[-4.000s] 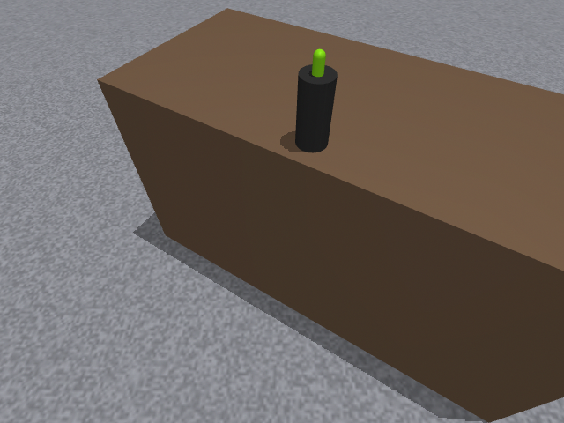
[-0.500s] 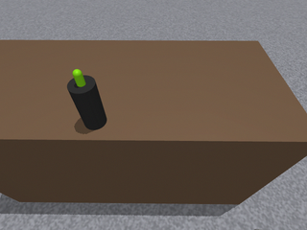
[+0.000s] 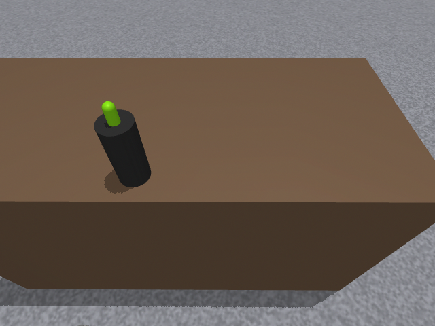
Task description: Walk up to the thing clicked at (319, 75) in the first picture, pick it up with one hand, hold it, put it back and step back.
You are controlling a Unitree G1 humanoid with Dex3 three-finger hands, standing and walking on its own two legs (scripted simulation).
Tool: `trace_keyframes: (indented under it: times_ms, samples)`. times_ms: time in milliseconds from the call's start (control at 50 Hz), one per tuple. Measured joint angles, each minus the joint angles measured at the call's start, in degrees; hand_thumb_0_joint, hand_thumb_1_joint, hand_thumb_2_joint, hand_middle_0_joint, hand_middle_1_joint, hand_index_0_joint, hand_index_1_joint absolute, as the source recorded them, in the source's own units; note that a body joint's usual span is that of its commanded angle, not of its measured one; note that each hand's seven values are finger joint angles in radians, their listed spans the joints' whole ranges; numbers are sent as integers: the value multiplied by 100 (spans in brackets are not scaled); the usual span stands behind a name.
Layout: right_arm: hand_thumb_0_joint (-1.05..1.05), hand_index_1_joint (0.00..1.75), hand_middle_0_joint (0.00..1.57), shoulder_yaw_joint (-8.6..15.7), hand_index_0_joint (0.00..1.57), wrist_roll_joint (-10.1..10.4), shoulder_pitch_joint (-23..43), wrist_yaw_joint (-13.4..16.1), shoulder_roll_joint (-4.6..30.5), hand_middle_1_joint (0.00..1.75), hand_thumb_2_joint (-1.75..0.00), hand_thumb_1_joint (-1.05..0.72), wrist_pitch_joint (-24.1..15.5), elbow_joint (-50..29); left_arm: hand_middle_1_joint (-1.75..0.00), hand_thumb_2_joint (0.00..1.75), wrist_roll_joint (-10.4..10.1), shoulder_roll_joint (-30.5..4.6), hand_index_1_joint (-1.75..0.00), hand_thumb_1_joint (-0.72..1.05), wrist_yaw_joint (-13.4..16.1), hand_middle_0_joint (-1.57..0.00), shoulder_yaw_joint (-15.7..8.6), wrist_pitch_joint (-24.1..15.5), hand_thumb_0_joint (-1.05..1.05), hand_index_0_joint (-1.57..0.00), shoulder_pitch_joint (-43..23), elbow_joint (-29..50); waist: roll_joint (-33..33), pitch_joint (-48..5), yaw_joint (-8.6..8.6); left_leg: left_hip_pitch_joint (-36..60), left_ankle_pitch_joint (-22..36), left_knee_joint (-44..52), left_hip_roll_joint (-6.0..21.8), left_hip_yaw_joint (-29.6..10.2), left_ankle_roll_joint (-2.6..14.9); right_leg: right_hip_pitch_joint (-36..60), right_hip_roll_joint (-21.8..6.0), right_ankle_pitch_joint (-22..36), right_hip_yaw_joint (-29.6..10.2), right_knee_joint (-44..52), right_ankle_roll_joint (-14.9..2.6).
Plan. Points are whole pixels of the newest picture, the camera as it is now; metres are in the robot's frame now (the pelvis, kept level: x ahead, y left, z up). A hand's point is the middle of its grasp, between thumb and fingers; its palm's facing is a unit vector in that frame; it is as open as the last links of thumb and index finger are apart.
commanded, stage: stand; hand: left
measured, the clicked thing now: (123, 143) +0.44 +0.21 +0.07
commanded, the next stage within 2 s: rise first in 1.90 s
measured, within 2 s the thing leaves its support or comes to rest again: neither
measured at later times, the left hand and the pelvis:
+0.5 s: hand out of the picture +0.08 +0.25 -0.16, palm faces -0.02 -0.94 -0.34, open 7.4 cm; pelvis +0.00 +0.00 +0.00, yaw +1 degrees
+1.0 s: hand out of the picture +0.07 +0.25 -0.16, palm faces -0.02 -0.94 -0.35, open 7.4 cm; pelvis +0.00 +0.00 +0.00, yaw +1 degrees
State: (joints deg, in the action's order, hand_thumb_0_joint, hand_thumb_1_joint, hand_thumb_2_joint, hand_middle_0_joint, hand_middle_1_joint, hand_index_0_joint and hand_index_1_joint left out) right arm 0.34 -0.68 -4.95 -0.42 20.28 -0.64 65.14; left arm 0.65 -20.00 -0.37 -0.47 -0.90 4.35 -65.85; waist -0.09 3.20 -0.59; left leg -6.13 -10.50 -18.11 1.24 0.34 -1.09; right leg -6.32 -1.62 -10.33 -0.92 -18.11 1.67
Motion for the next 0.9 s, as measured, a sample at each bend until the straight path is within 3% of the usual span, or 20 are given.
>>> trace_keyframes:
  times_ms: [900]
  samples:
    - [0,30,20,-42,20,5,-107,5,22,30,-90,-91,15,-53,-30,90,0,-18,-30,90,0,-21,36,28,0,-21,190,85,-27,-7,31,17,-16,-1,1,-68,-15,53,-1,-32,71,16,-16]
